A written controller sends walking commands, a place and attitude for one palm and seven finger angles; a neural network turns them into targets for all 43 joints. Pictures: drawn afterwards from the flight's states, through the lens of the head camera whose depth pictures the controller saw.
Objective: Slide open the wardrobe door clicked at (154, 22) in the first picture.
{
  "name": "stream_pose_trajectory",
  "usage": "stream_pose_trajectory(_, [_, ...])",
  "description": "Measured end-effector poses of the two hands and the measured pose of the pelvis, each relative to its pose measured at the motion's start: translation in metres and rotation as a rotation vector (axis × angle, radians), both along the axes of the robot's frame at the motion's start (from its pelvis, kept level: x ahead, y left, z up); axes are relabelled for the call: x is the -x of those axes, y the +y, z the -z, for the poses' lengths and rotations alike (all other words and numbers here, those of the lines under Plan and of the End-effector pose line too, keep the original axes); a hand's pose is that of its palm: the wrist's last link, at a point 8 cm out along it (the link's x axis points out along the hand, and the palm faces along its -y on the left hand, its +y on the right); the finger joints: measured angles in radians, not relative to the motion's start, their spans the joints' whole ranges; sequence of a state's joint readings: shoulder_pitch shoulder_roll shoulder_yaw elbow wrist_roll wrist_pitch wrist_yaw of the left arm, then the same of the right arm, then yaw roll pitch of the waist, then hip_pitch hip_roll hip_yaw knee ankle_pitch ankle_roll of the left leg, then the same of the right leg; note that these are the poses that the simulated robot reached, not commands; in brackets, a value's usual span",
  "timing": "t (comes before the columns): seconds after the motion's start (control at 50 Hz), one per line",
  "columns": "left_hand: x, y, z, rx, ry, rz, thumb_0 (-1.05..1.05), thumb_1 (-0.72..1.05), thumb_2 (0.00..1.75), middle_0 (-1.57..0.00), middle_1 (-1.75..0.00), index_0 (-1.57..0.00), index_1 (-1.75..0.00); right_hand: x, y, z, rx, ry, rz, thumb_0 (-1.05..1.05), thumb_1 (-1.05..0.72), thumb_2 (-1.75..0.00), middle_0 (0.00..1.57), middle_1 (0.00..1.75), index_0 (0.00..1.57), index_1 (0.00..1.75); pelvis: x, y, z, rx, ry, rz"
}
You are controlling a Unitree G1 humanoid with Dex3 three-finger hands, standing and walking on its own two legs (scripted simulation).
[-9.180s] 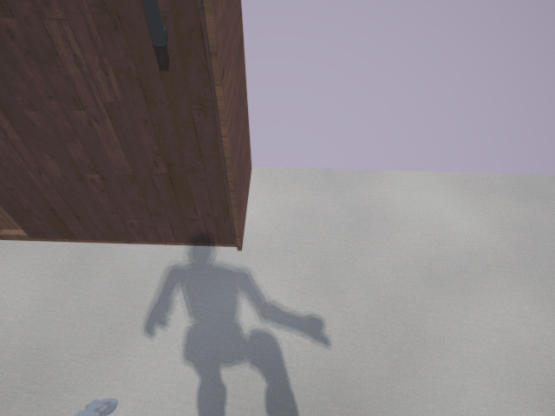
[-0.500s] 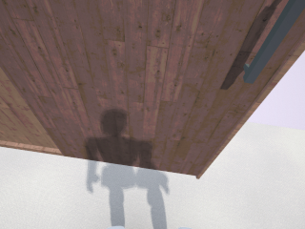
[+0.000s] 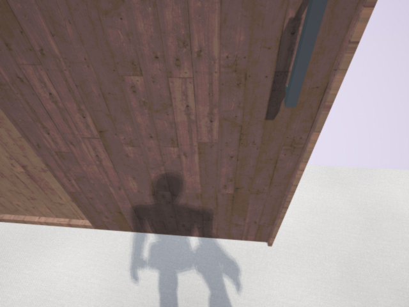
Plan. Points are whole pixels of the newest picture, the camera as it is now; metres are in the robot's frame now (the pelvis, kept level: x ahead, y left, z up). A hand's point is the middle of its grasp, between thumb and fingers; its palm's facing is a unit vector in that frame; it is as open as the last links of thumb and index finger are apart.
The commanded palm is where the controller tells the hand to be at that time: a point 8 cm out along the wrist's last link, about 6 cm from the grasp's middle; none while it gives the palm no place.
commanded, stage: come to a stop and stand still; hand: right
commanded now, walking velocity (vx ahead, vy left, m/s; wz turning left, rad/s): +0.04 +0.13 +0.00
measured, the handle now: (300, 52) +0.54 -0.17 +0.25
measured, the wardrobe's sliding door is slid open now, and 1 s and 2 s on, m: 0.00 0.00 0.00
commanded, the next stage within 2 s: look again from close up in 0.56 s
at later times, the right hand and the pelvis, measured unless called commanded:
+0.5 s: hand out of the picture +0.07 -0.16 -0.17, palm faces -0.03 +0.97 -0.26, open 7.3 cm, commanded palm none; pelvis +0.02 +0.02 -0.01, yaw +2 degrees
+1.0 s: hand out of the picture +0.00 -0.15 -0.18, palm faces -0.02 +0.98 -0.21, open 7.4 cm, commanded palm none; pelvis +0.00 +0.03 -0.01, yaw +3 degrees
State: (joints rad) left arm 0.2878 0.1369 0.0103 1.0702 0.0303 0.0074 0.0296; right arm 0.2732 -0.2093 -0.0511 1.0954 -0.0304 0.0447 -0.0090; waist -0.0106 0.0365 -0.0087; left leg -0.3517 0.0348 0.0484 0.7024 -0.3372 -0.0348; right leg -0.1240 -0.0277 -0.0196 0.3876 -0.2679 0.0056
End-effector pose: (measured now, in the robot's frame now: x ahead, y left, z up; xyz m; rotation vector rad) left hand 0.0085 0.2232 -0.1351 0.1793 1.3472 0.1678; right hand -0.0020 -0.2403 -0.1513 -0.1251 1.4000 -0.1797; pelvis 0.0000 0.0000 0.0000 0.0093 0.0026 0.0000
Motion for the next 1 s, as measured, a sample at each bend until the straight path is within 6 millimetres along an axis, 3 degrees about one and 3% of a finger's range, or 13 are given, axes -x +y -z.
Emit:
stream_pose_trajectory(0.08, [0.021,-0.005,0.003,0.019,0.062,-0.038,0.0,0.92,0.9,-0.2,-0.29,-0.2,-0.3,0.0,0.007,-0.002,-0.01,0.037,-0.023,0.0,-0.91,-0.9,0.2,0.3,0.19,0.3,-0.004,0.002,-0.001,0.008,0.011,-0.01])
stream_pose_trajectory(0.2, [0.044,0.005,0.021,0.052,0.136,-0.103,0.0,0.91,0.9,-0.2,-0.3,-0.2,-0.3,-0.019,0.028,0.0,0.02,0.029,-0.078,0.0,-0.91,-0.9,0.2,0.3,0.19,0.3,-0.007,0.014,0.009,0.005,0.017,-0.04])
stream_pose_trajectory(0.28, [0.038,0.011,0.027,0.058,0.105,-0.115,0.0,0.91,0.9,-0.2,-0.29,-0.2,-0.3,-0.031,0.036,0.0,0.029,0.002,-0.114,0.0,-0.92,-0.9,0.2,0.3,0.2,0.3,-0.011,0.016,0.012,-0.023,0.023,-0.045])
stream_pose_trajectory(0.44, [0.012,0.002,0.033,0.089,0.014,-0.082,0.0,0.91,0.9,-0.2,-0.29,-0.2,-0.3,-0.061,0.033,-0.008,0.06,-0.1,-0.11,0.01,-0.93,-0.89,0.21,0.3,0.2,0.3,-0.019,0.019,0.012,0.007,-0.011,-0.044])
stream_pose_trajectory(0.52, [0.009,0.005,0.034,0.09,0.011,-0.071,0.01,0.93,0.9,-0.2,-0.29,-0.2,-0.3,-0.067,0.034,-0.012,0.066,-0.132,-0.111,0.0,-0.93,-0.89,0.21,0.3,0.2,0.3,-0.018,0.021,0.011,0.015,-0.02,-0.044])
stream_pose_trajectory(0.66, [0.013,0.012,0.031,0.085,0.008,-0.065,0.01,0.92,0.9,-0.2,-0.29,-0.2,-0.3,-0.057,0.037,-0.014,0.063,-0.119,-0.11,0.0,-0.92,-0.9,0.21,0.3,0.2,0.3,-0.014,0.025,0.008,0.021,-0.023,-0.047])
stream_pose_trajectory(1.0, [0.035,0.021,0.021,0.053,0.068,-0.054,0.0,0.91,0.9,-0.2,-0.29,-0.2,-0.3,-0.004,0.045,-0.005,0.018,-0.003,-0.078,0.0,-0.91,-0.9,0.21,0.3,0.2,0.3,-0.002,0.027,0.006,0.018,-0.024,-0.047])
